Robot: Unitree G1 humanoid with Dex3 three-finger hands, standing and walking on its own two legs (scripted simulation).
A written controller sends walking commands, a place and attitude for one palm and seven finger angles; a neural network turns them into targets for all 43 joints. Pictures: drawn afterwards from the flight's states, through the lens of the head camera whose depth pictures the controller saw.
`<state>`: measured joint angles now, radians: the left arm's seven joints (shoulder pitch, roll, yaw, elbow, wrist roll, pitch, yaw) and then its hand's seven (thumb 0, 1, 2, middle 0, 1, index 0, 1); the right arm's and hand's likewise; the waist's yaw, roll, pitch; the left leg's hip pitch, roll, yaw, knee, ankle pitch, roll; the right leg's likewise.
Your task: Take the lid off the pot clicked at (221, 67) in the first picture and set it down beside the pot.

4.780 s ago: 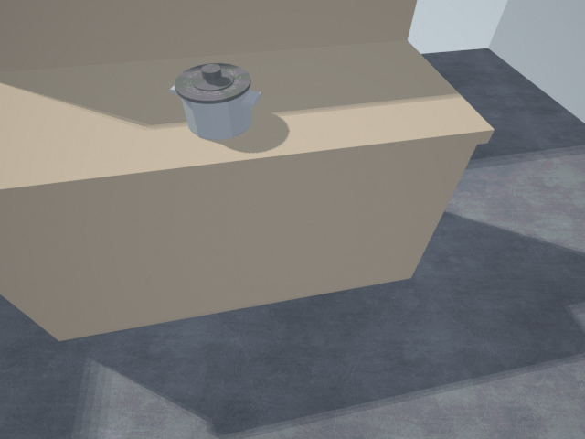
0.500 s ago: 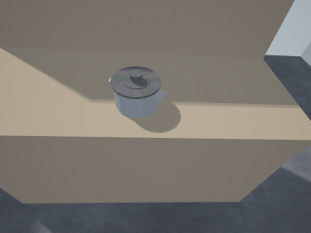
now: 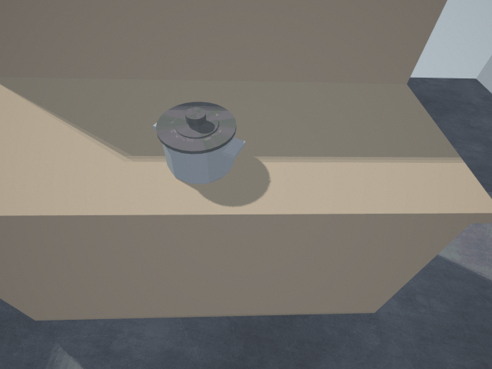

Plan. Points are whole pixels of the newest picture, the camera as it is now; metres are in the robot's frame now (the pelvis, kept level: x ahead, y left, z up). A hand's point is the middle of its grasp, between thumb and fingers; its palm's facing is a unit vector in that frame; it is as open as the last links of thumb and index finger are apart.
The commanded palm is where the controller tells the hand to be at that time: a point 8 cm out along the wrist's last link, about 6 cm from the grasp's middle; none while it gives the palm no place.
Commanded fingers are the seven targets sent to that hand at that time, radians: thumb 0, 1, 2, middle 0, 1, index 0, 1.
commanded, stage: look again from close up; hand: left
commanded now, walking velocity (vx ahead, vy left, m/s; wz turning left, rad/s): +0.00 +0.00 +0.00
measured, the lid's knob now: (195, 116) +0.57 +0.15 +0.10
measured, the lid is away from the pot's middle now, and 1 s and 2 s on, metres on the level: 0.00 0.00 0.00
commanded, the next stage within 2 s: shuffle to correct the standing spot in 0.54 s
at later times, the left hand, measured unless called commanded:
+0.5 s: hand out of the picture +0.00 +0.14 -0.18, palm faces +0.00 -0.98 -0.18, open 7.4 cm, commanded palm none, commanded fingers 0.00 0.90 0.90 -0.20 -0.30 -0.20 -0.30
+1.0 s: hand out of the picture +0.02 +0.16 -0.19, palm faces +0.09 -0.98 -0.15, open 7.4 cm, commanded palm none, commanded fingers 0.00 0.90 0.90 -0.20 -0.30 -0.20 -0.30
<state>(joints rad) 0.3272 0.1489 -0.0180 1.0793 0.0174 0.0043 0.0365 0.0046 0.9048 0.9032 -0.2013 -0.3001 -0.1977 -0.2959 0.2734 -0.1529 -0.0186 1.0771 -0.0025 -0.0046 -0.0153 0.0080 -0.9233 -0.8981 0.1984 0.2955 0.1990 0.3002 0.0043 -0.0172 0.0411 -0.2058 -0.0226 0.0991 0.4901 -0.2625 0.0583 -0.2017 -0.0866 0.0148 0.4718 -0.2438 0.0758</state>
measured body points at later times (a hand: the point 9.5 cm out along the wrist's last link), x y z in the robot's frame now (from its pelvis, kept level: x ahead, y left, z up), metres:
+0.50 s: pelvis +0.00 -0.02 +0.00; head +0.02 -0.02 +0.45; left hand +0.01 +0.20 -0.16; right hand +0.01 -0.24 -0.16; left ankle +0.00 +0.08 -0.74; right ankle +0.01 -0.17 -0.74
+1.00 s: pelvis +0.06 -0.01 -0.01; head +0.08 +0.02 +0.44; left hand +0.02 +0.21 -0.18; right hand +0.05 -0.23 -0.16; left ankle +0.00 +0.08 -0.74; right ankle +0.00 -0.17 -0.73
